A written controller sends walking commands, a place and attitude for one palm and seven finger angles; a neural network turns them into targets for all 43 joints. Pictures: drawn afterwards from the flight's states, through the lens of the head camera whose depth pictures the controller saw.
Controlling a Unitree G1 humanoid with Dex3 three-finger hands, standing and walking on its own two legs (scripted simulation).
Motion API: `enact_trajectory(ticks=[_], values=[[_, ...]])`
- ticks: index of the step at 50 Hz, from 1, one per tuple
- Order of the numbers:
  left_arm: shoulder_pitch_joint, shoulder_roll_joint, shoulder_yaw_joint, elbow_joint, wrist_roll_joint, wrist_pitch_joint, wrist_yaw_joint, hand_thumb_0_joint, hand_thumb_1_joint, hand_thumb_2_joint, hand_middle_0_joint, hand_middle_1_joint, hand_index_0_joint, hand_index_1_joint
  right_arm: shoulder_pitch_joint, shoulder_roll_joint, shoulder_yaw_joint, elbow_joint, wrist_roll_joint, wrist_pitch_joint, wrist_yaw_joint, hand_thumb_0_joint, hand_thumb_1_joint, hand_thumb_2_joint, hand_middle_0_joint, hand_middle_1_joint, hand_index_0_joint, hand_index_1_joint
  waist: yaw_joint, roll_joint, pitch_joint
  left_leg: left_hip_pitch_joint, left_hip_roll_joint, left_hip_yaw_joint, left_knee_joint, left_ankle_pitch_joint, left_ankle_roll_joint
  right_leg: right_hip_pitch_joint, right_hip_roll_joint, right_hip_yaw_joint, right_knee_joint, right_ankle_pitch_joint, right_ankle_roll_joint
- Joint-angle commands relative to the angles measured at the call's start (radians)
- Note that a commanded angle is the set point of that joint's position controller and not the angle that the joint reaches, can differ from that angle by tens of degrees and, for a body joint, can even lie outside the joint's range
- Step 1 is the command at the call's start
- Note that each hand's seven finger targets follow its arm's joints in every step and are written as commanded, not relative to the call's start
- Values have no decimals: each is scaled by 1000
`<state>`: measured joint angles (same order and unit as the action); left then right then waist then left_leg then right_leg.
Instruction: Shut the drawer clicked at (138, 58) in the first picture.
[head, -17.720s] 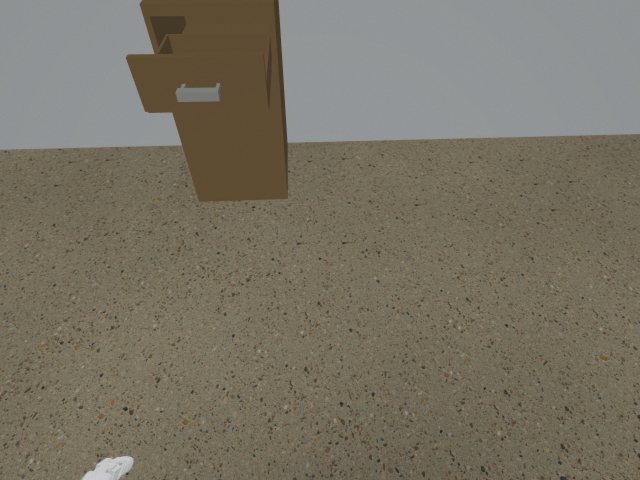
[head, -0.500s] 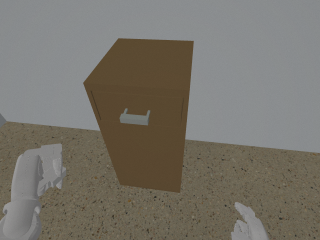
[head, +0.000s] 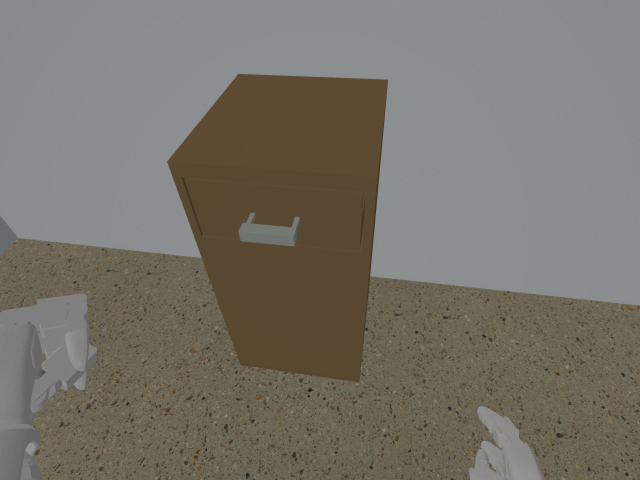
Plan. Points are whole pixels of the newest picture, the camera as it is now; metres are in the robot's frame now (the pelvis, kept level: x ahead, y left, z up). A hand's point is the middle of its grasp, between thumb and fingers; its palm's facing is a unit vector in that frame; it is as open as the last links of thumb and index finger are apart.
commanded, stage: step back with the hand held close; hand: left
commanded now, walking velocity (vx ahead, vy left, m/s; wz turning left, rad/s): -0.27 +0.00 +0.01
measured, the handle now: (271, 226) +0.60 +0.18 -0.06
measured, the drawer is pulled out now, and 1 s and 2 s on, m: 0.00 0.00 0.00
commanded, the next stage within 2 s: stop stepping back and stand still in 1.44 s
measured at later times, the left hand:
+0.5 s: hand (44, 378) +0.15 +0.27 +0.16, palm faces +0.34 -0.79 -0.51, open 3.2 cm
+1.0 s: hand (7, 455) +0.09 +0.26 +0.16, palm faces +0.36 -0.77 -0.52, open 3.2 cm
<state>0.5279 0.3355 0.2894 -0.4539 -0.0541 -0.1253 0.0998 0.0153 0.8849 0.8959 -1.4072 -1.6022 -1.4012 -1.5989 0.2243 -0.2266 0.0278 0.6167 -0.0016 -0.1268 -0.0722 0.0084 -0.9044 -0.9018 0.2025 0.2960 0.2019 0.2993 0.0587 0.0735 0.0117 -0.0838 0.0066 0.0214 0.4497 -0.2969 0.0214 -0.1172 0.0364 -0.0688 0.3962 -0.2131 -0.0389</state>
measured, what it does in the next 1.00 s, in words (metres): shifts its weight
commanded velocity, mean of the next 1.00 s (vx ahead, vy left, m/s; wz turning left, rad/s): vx -0.31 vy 0.00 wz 0.01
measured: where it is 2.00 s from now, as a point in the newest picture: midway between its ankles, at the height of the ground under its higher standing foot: outside the picture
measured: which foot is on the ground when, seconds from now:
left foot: down 0.00-1.00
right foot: down 0.00-1.00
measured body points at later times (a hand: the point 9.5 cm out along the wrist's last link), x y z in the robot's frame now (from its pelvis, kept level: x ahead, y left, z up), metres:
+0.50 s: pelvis -0.04 +0.03 -0.01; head -0.03 +0.02 +0.44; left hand +0.13 +0.31 +0.19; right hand +0.15 -0.21 -0.08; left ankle -0.03 +0.10 -0.74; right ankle +0.01 -0.09 -0.74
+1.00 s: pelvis -0.10 +0.01 -0.02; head -0.07 +0.03 +0.43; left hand +0.07 +0.30 +0.18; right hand +0.07 -0.23 -0.10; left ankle -0.03 +0.10 -0.74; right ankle -0.03 -0.10 -0.74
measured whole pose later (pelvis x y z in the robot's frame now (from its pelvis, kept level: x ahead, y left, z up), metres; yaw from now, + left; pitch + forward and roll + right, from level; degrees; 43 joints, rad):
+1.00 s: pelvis -0.10 +0.01 -0.02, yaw +2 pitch +1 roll -1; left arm 0.60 0.42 0.43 -0.59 -0.01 -0.28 0.12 0.01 0.88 0.90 -1.41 -1.60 -1.40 -1.60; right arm 0.19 -0.21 -0.03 0.58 -0.01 -0.06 -0.07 0.01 -0.90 -0.90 0.20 0.30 0.20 0.30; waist -0.01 -0.01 0.05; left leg -0.44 -0.02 0.01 0.61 -0.20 0.05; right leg -0.40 0.07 0.05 0.57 -0.19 -0.01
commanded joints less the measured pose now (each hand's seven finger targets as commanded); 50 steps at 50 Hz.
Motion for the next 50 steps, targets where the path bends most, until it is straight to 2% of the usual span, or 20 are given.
enact_trajectory(ticks=[1,4,10,13,16,19,24,26,28,31,33,35,37,39,40,42,43,45,47,50], values=[[-36,175,168,-142,6,-120,28,0,900,900,-1400,-1600,-1400,-1600,-115,-107,-55,-155,-7,-10,3,0,-900,-900,200,300,200,300,-52,-83,42,-103,20,-58,-24,129,27,-107,-145,213,-164,80,-5],[34,138,139,-138,4,-132,20,0,900,900,-1400,-1600,-1400,-1600,-121,-120,-72,-161,-5,15,10,0,-900,-900,200,300,200,300,-53,-19,-53,-101,35,-51,-53,240,24,-33,-132,153,-89,239,10],[120,215,207,-233,1,-136,35,0,900,900,-1400,-1600,-1400,-1600,-141,-118,-89,-205,6,55,6,0,-900,-900,200,300,200,300,-40,-64,-226,-131,58,-64,-51,437,17,85,-117,102,40,448,27],[127,233,220,-281,-2,-136,42,0,900,900,-1400,-1600,-1400,-1600,-138,-116,-93,-222,11,66,-1,0,-900,-900,200,300,200,300,-43,-58,-237,-157,61,-69,-36,454,15,81,-118,108,72,487,30],[126,235,217,-312,3,-134,45,0,900,900,-1400,-1600,-1400,-1600,-128,-121,-94,-229,7,68,-10,0,-900,-900,200,300,200,300,-42,0,-222,-177,73,-87,-51,501,11,61,-94,92,115,456,38],[114,216,201,-301,10,-130,42,0,900,900,-1400,-1600,-1400,-1600,-129,-128,-95,-227,1,65,-15,0,-900,-900,200,300,200,300,-44,42,-176,-241,96,-107,-86,420,26,43,-72,89,139,348,46],[75,196,193,-251,23,-131,40,0,900,900,-1400,-1600,-1400,-1600,-132,-134,-95,-228,0,56,-15,0,-900,-900,200,300,200,300,-52,8,-81,-475,117,-139,-152,55,65,104,-64,121,180,237,47],[59,193,190,-243,31,-138,42,0,900,900,-1400,-1600,-1400,-1600,-125,-130,-93,-229,7,52,-14,0,-900,-900,200,300,200,300,-60,-43,-57,-541,109,-134,-148,-110,75,107,-74,144,166,190,46],[45,194,186,-252,33,-144,44,0,900,900,-1400,-1600,-1400,-1600,-117,-130,-94,-231,7,48,-10,0,-900,-900,200,300,200,300,-66,-102,-42,-535,79,-126,-105,-191,73,51,-98,188,95,103,36],[30,201,184,-293,37,-157,50,0,900,900,-1400,-1600,-1400,-1600,-105,-132,-92,-232,1,40,-7,0,-900,-900,200,300,200,300,-72,-113,-44,-471,54,-123,-46,-226,64,-60,-125,228,2,-73,18],[30,205,185,-317,39,-169,58,0,900,900,-1400,-1600,-1400,-1600,-99,-133,-90,-230,-3,33,-6,0,-900,-900,200,300,200,300,-76,-87,-49,-442,56,-130,-45,-232,63,-100,-120,215,-14,-134,20],[40,209,192,-331,45,-179,64,0,900,900,-1400,-1600,-1400,-1600,-101,-136,-86,-229,-6,25,-10,0,-900,-900,200,300,200,300,-76,-17,-56,-480,90,-170,-112,-276,73,-69,-86,175,39,-141,34],[50,211,207,-345,57,-189,70,0,900,900,-1400,-1600,-1400,-1600,-110,-145,-86,-235,-5,15,-15,0,-900,-900,200,300,200,300,-68,85,-71,-640,159,-235,-231,-364,104,98,-24,123,209,-14,54],[48,225,225,-356,67,-193,69,0,900,900,-1400,-1600,-1400,-1600,-115,-137,-91,-240,-3,9,-19,0,-900,-900,200,300,200,300,-57,121,-96,-715,185,-261,-251,-320,113,193,8,105,322,140,62],[58,228,232,-360,68,-195,67,0,900,900,-1400,-1600,-1400,-1600,-113,-133,-92,-243,-5,5,-20,0,-900,-900,200,300,200,300,-55,111,-105,-699,180,-241,-224,-249,112,192,10,112,330,191,61],[69,230,245,-338,69,-204,61,0,900,900,-1400,-1600,-1400,-1600,-114,-136,-101,-239,-4,-2,-17,0,-900,-900,200,300,200,300,-57,72,-86,-750,167,-226,-180,-237,117,216,10,141,328,218,58],[94,232,254,-322,61,-207,58,0,900,900,-1400,-1600,-1400,-1600,-98,-132,-104,-228,-3,-1,-16,0,-900,-900,200,300,200,300,-60,7,-101,-687,139,-199,-131,-143,104,183,-6,164,283,308,49],[95,224,248,-317,50,-211,50,0,900,900,-1400,-1600,-1400,-1600,-98,-127,-108,-215,-2,-1,-12,0,-900,-900,200,300,200,300,-68,-67,-123,-610,101,-165,-65,-78,82,125,-43,219,229,379,35],[94,226,240,-308,33,-213,45,0,900,900,-1400,-1600,-1400,-1600,-95,-121,-110,-197,-5,9,-4,0,-900,-900,200,300,200,300,-77,-89,-154,-467,54,-109,34,25,52,-3,-110,284,144,434,14],[95,234,227,-309,22,-213,48,0,900,900,-1400,-1600,-1400,-1600,-83,-106,-121,-181,1,24,8,0,-900,-900,200,300,200,300,-88,-178,-179,-325,-6,-56,167,-19,11,-167,-210,367,-13,247,-35]])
